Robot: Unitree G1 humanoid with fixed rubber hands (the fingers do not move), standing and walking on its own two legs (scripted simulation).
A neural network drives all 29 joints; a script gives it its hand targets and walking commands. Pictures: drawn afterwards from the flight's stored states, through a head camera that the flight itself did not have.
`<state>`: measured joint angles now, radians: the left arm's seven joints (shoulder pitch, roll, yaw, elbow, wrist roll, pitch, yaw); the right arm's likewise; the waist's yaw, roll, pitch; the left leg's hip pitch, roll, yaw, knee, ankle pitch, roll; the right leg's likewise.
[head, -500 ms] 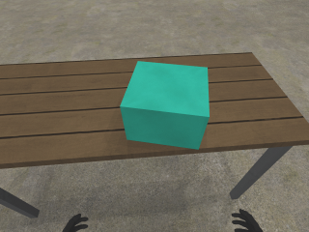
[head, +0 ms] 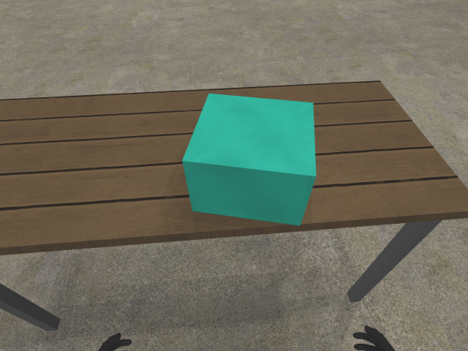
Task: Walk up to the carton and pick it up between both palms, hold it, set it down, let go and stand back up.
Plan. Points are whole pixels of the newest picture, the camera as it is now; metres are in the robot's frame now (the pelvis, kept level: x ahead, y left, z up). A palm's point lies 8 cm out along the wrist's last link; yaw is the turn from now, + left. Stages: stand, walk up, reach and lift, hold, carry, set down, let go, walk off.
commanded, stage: stand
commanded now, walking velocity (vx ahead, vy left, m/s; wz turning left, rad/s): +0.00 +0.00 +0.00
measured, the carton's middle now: (252, 157) +0.49 -0.03 +0.03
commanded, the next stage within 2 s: none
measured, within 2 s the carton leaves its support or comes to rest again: neither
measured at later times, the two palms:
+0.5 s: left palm out of the picture +0.10 +0.25 -0.10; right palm out of the picture +0.09 -0.25 -0.10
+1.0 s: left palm out of the picture +0.09 +0.25 -0.10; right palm out of the picture +0.09 -0.25 -0.10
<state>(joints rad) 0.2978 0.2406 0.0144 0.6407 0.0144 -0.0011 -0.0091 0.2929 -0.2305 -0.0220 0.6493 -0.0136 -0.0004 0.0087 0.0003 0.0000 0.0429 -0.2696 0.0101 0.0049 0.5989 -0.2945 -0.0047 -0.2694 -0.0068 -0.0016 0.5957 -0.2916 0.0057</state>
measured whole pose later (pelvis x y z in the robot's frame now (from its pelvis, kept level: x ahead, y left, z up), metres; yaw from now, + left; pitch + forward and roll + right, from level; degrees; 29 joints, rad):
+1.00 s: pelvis +0.00 +0.00 +0.00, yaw +0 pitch -2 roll +0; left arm 0.31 0.25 0.00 0.69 0.01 0.00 0.00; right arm 0.31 -0.24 -0.01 0.70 -0.01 0.00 0.00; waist 0.00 0.00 0.04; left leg -0.25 0.01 0.01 0.57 -0.28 -0.01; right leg -0.25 -0.01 0.00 0.57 -0.28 0.01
